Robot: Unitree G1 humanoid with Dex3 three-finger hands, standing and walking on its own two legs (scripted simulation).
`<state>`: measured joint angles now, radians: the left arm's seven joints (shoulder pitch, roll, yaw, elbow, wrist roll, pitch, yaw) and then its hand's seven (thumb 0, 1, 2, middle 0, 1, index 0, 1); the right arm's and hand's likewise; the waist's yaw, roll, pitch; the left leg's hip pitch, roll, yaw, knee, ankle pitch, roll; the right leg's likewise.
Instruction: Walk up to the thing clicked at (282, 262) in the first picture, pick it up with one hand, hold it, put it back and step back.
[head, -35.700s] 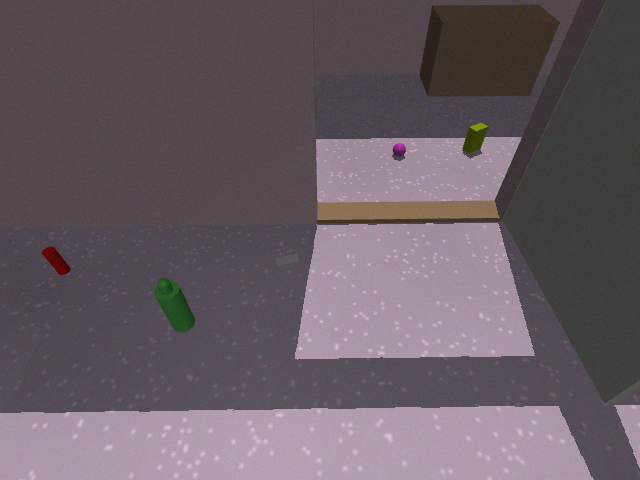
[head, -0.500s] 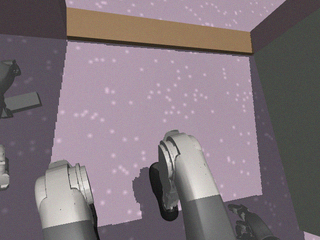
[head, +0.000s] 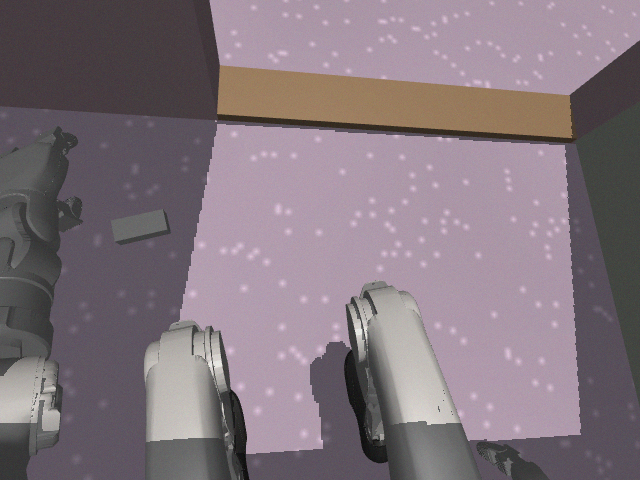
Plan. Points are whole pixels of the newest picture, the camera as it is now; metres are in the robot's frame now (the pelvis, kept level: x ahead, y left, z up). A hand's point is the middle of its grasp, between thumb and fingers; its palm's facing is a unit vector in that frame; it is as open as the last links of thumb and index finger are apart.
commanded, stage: home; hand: left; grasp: from above
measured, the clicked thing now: (141, 227) +0.52 +0.25 -0.38
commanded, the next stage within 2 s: none
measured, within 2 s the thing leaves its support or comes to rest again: neither
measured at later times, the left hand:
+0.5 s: hand (8, 373) +0.29 +0.21 +0.09, palm faces -0.04 -0.91 -0.42, open 7.4 cm
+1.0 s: hand out of the picture +0.22 +0.19 +0.27, palm faces +0.17 -0.96 -0.22, open 7.4 cm
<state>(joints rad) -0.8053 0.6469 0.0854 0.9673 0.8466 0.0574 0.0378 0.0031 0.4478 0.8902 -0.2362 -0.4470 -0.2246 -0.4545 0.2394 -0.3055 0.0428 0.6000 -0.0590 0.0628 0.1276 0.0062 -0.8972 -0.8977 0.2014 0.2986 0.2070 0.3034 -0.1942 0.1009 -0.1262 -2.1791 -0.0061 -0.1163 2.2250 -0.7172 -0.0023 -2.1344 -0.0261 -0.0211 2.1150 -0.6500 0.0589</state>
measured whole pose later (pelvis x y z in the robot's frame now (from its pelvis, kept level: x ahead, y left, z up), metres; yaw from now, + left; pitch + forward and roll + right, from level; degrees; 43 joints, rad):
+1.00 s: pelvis +0.08 -0.01 +0.32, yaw +6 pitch +12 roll -3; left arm 0.48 0.22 0.04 -0.10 -0.07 0.44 0.05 0.01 0.91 0.90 -0.20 -0.30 -0.20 -0.30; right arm 0.30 -0.22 0.03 0.53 0.02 -0.17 -0.18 0.02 -0.90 -0.90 0.20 0.30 0.21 0.30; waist -0.05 0.06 -0.19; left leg -0.74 0.04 -0.07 1.03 -0.51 -0.02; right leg -0.72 -0.02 -0.05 0.96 -0.45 0.03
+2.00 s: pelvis +0.07 -0.01 +0.32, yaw +7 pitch +9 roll -2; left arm 0.49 0.22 0.03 -0.12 -0.05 0.47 0.01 0.01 0.91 0.90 -0.20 -0.30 -0.20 -0.30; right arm 0.28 -0.22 0.03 0.54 0.00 -0.25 -0.19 0.02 -0.90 -0.90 0.20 0.30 0.21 0.30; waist -0.03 0.05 -0.16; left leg -0.69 0.04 -0.07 1.01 -0.49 -0.03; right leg -0.66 -0.02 -0.06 0.94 -0.44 0.02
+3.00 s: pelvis +0.08 -0.01 +0.32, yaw +6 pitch +11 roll -3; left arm 0.51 0.23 0.03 -0.14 -0.05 0.46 0.02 0.01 0.91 0.90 -0.20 -0.30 -0.20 -0.30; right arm 0.28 -0.21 0.02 0.53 0.01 -0.23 -0.18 0.02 -0.90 -0.90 0.20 0.30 0.21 0.30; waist -0.03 0.05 -0.17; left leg -0.69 0.04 -0.07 1.02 -0.52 -0.03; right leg -0.66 -0.02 -0.05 0.95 -0.47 0.03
